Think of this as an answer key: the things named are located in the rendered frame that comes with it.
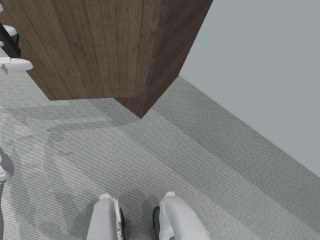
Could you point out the robot left hand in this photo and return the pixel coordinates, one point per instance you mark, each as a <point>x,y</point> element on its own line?
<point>8,64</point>

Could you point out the robot shin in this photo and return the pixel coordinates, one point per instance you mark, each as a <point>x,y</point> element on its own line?
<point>118,227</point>
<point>166,231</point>

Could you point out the right robot shin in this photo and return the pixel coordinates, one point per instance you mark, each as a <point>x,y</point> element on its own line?
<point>166,231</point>

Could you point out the left robot upper arm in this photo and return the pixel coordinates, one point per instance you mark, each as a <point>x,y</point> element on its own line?
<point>6,171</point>

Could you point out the left robot shin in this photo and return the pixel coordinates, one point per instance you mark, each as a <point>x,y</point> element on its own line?
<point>118,227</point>

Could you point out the handle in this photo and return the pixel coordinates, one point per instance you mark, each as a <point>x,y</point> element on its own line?
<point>10,43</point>

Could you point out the cupboard door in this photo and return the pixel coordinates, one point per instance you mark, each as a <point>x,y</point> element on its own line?
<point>83,49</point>

